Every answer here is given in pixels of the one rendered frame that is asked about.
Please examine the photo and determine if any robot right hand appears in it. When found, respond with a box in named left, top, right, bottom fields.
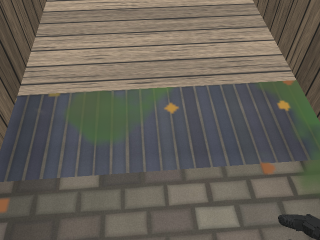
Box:
left=278, top=214, right=320, bottom=240

